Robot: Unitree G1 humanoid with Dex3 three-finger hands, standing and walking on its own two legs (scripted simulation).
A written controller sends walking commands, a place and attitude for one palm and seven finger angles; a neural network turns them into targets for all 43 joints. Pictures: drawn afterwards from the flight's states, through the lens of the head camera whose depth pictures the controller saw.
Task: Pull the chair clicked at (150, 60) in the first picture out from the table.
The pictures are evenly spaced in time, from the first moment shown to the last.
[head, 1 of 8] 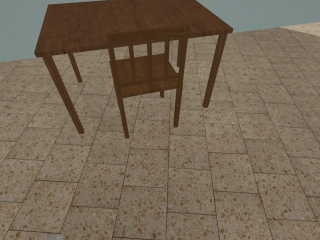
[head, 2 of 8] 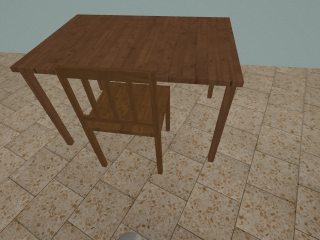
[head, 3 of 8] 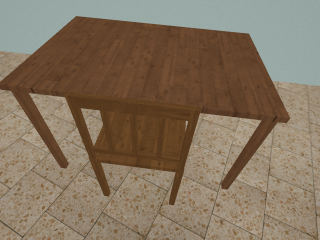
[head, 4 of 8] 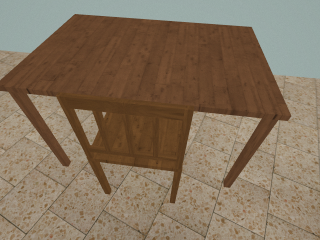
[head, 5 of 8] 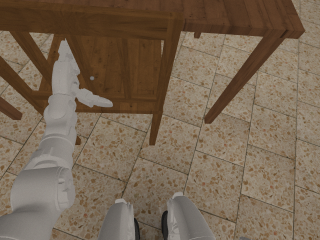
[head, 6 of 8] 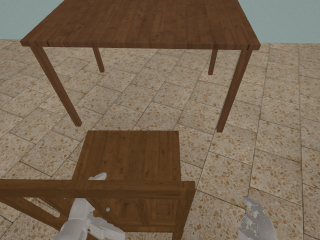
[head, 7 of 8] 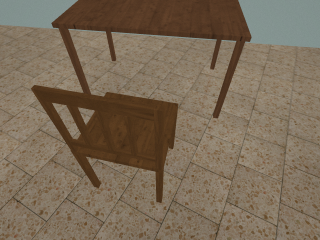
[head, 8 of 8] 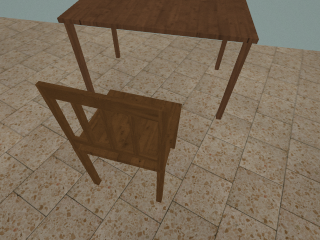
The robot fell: no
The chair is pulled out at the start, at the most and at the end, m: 0.00 0.64 0.59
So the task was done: yes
